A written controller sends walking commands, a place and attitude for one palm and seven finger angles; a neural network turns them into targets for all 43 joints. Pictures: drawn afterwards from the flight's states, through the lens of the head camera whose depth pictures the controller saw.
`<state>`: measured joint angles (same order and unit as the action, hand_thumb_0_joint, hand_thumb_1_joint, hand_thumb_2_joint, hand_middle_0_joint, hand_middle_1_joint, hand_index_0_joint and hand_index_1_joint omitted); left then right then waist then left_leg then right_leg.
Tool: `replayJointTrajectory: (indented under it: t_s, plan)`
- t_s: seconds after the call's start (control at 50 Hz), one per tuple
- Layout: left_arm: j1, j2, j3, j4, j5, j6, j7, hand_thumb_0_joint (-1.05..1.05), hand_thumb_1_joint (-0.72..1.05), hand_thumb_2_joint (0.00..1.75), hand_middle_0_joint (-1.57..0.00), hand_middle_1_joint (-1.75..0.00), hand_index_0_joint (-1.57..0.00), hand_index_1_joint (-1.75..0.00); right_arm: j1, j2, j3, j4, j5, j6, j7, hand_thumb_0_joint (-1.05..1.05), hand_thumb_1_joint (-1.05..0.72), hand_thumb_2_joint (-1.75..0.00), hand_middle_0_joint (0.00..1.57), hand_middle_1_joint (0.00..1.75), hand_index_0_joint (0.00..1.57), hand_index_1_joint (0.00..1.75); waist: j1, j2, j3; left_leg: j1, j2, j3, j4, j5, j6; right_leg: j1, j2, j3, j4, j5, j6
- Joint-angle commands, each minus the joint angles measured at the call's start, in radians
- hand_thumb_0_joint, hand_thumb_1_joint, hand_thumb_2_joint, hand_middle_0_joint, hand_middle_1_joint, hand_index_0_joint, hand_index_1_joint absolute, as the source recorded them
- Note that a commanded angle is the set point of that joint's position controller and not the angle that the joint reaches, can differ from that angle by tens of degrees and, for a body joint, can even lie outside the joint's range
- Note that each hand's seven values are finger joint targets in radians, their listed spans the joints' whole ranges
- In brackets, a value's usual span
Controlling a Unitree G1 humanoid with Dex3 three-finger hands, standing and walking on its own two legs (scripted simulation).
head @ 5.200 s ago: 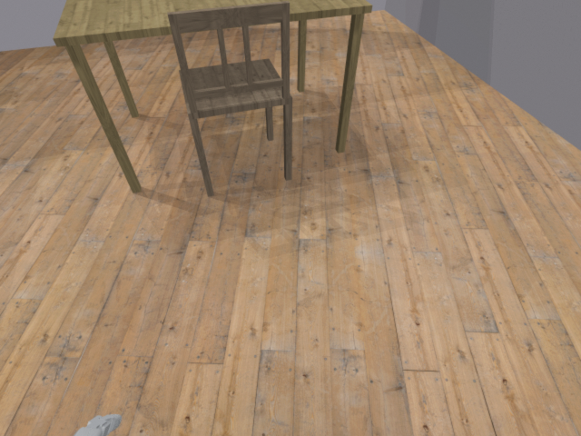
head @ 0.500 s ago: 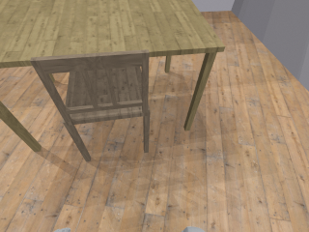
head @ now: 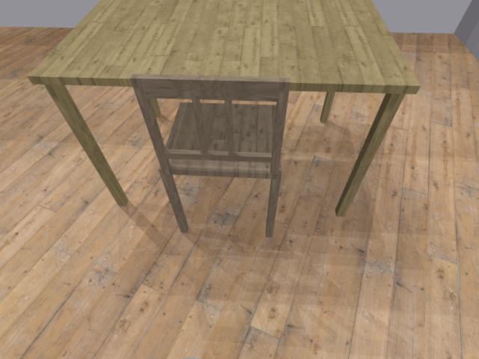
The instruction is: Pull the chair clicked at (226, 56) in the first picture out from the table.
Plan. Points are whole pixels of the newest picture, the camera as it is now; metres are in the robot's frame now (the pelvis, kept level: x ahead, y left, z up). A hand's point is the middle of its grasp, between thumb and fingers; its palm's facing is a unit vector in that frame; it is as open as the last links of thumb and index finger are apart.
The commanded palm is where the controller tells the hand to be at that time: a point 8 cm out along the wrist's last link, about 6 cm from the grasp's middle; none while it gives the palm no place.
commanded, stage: take the last steps up to it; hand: left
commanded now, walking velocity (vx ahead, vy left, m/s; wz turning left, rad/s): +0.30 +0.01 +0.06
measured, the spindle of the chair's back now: (200, 127) +0.75 +0.18 -0.11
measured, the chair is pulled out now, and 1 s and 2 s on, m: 0.00 0.00 0.00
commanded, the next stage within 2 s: come to a stop and stand still in 0.84 s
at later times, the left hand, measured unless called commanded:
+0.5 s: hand (139, 347) +0.16 +0.22 -0.18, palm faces +0.00 -0.98 -0.19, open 7.4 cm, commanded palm none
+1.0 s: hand (175, 294) +0.27 +0.17 -0.18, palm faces +0.08 -0.98 -0.16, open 7.3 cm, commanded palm none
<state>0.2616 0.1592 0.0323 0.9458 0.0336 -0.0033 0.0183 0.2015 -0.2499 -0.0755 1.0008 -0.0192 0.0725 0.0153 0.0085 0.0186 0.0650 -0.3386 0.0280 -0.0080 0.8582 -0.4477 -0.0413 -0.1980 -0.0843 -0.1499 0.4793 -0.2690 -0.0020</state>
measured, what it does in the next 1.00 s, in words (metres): walks ahead: left foot, then right foot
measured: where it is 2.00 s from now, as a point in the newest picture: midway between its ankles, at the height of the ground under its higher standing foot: outside the picture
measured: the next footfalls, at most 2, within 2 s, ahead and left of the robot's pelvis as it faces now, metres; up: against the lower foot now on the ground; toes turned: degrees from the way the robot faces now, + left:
left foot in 0.10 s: +0.01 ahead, +0.14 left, +0.00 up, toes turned +4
right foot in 0.58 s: +0.28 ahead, -0.09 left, +0.00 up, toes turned -7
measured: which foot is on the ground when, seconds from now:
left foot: up 0.00-0.08, down 0.10-0.60, up 0.62-1.00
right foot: down 0.00-0.10, up 0.12-0.56, down 0.58-1.00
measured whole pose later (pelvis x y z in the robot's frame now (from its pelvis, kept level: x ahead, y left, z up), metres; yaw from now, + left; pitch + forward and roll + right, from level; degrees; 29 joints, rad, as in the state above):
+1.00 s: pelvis +0.27 +0.00 +0.00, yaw +1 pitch -1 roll -2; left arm 0.29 0.13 0.03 1.10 0.02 -0.05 0.02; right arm 0.18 -0.17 -0.04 1.05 -0.02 -0.02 -0.01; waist 0.02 0.02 0.03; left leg -0.41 0.08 0.06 0.69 -0.27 -0.01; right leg -0.13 0.04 -0.15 0.39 -0.25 -0.06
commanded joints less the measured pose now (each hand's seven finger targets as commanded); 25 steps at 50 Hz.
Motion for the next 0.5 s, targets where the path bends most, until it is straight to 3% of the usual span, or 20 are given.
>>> replayJointTrajectory:
  t_s: [0.0,0.04,0.06,0.08,0.1,0.12,0.14,0.16,0.18,0.24,0.3,0.38,0.4,0.44,0.48]
  plan:
    - [0.090,0.242,0.057,0.007,0.000,-0.021,0.000,0.00,0.90,0.90,-0.20,-0.30,-0.20,-0.30,-0.030,-0.022,0.014,-0.078,-0.001,-0.061,0.002,0.00,-0.90,-0.90,0.20,0.30,0.20,0.30,0.038,-0.209,-0.079,0.015,-0.020,0.077,-0.245,-0.011,0.033,0.112,-0.233,0.254,-0.187,0.009,-0.146]
    - [0.045,0.219,0.052,0.016,-0.013,-0.014,-0.005,0.00,0.90,0.90,-0.20,-0.30,-0.20,-0.30,0.076,-0.021,0.019,-0.032,-0.001,-0.080,-0.006,0.00,-0.90,-0.90,0.20,0.30,0.20,0.30,-0.020,-0.161,-0.075,0.251,-0.038,0.101,-0.473,0.133,0.047,-0.048,-0.159,0.172,-0.111,-0.115,-0.082]
    - [0.030,0.173,0.041,0.010,-0.023,-0.009,-0.010,0.00,0.90,0.90,-0.20,-0.30,-0.20,-0.30,0.148,-0.076,0.009,-0.007,-0.002,-0.092,-0.015,0.00,-0.90,-0.90,0.20,0.30,0.20,0.30,-0.053,0.002,-0.096,0.398,0.063,-0.033,-0.551,0.115,0.075,-0.185,-0.094,0.101,0.042,-0.160,-0.037]
    - [0.022,0.098,0.023,-0.014,-0.022,-0.006,-0.019,0.00,0.90,0.90,-0.20,-0.30,-0.20,-0.30,0.204,-0.171,-0.015,0.006,-0.009,-0.090,-0.022,0.00,-0.90,-0.90,0.20,0.30,0.20,0.30,-0.075,0.279,-0.074,0.463,0.288,-0.324,-0.636,-0.007,0.151,-0.395,0.016,-0.011,0.271,-0.267,0.017]
    - [-0.063,0.109,0.019,-0.043,-0.010,-0.009,-0.016,0.00,0.90,0.90,-0.20,-0.30,-0.20,-0.30,0.244,-0.193,-0.015,0.009,-0.011,-0.084,-0.027,0.00,-0.90,-0.90,0.20,0.30,0.20,0.30,-0.107,0.254,0.024,0.387,0.362,-0.415,-0.698,-0.016,0.225,-0.483,0.024,0.040,0.412,-0.307,0.009]
    - [-0.084,0.130,0.028,-0.037,-0.001,-0.008,-0.018,0.00,0.90,0.90,-0.20,-0.30,-0.20,-0.30,0.203,-0.160,-0.003,0.009,-0.013,-0.083,-0.028,0.00,-0.90,-0.90,0.20,0.30,0.20,0.30,-0.091,0.183,0.063,0.295,0.351,-0.377,-0.725,-0.103,0.238,-0.465,-0.013,0.094,0.478,-0.263,-0.006]
    - [-0.086,0.123,0.031,-0.014,0.001,-0.003,-0.023,0.00,0.90,0.90,-0.20,-0.30,-0.20,-0.30,0.170,-0.115,0.009,0.006,-0.012,-0.092,-0.035,0.00,-0.90,-0.90,0.20,0.30,0.20,0.30,-0.074,0.194,0.114,0.245,0.301,-0.331,-0.743,-0.084,0.215,-0.474,-0.017,0.111,0.530,-0.190,-0.004]
    - [-0.067,0.125,0.031,0.006,-0.003,-0.005,-0.032,0.00,0.90,0.90,-0.20,-0.30,-0.20,-0.30,0.138,-0.087,0.021,0.001,-0.008,-0.098,-0.039,0.00,-0.90,-0.90,0.20,0.30,0.20,0.30,-0.053,0.176,0.149,0.223,0.270,-0.269,-0.740,0.004,0.203,-0.472,-0.025,0.125,0.559,-0.122,-0.003]
    - [-0.028,0.126,0.030,0.031,-0.005,-0.009,-0.039,0.00,0.90,0.90,-0.20,-0.30,-0.20,-0.30,0.124,-0.063,0.029,0.003,-0.003,-0.108,-0.043,0.00,-0.90,-0.90,0.20,0.30,0.20,0.30,-0.032,0.148,0.129,0.240,0.250,-0.212,-0.730,0.109,0.194,-0.455,-0.032,0.123,0.574,-0.070,0.004]
    - [0.007,0.108,0.025,0.062,-0.009,-0.009,-0.039,0.00,0.90,0.90,-0.20,-0.30,-0.20,-0.30,0.179,-0.054,0.032,0.022,0.003,-0.132,-0.047,0.00,-0.90,-0.90,0.20,0.30,0.20,0.30,-0.017,0.098,0.073,0.336,0.207,-0.096,-0.676,0.524,0.191,-0.458,-0.014,0.102,0.602,0.000,0.025]
    - [-0.021,0.101,0.025,0.057,-0.012,-0.005,-0.036,0.00,0.90,0.90,-0.20,-0.30,-0.20,-0.30,0.229,-0.044,0.033,0.050,0.006,-0.142,-0.054,0.00,-0.90,-0.90,0.20,0.30,0.20,0.30,-0.017,0.066,0.047,0.397,0.219,-0.071,-0.653,0.694,0.196,-0.496,-0.015,0.098,0.589,0.021,0.031]
    - [-0.135,0.086,0.019,0.018,-0.014,-0.007,-0.039,0.00,0.90,0.90,-0.20,-0.30,-0.20,-0.30,0.287,-0.027,0.031,0.084,-0.001,-0.145,-0.058,0.00,-0.90,-0.90,0.20,0.30,0.20,0.30,-0.049,0.061,0.083,0.424,0.232,-0.065,-0.645,0.713,0.208,-0.520,-0.020,0.081,0.443,0.035,0.018]
    - [-0.153,0.078,0.018,0.008,-0.017,-0.008,-0.040,0.00,0.90,0.90,-0.20,-0.30,-0.20,-0.30,0.284,-0.033,0.030,0.089,-0.004,-0.145,-0.059,0.00,-0.90,-0.90,0.20,0.30,0.20,0.30,-0.046,0.078,0.087,0.430,0.241,-0.057,-0.637,0.718,0.209,-0.512,-0.023,0.082,0.393,0.034,0.012]
    - [-0.188,0.068,0.016,-0.003,-0.020,-0.014,-0.042,0.00,0.90,0.90,-0.20,-0.30,-0.20,-0.30,0.291,-0.036,0.028,0.102,-0.009,-0.143,-0.059,0.00,-0.90,-0.90,0.20,0.30,0.20,0.30,-0.057,0.095,0.087,0.418,0.242,-0.041,-0.614,0.737,0.202,-0.449,-0.012,0.067,0.285,0.021,-0.009]
    - [-0.166,0.074,0.019,-0.002,-0.021,-0.022,-0.039,0.00,0.90,0.90,-0.20,-0.30,-0.20,-0.30,0.286,-0.042,0.027,0.112,-0.010,-0.140,-0.058,0.00,-0.90,-0.90,0.20,0.30,0.20,0.30,-0.040,0.097,0.071,0.372,0.241,-0.031,-0.556,0.863,0.196,-0.310,0.027,0.037,0.191,-0.009,-0.038]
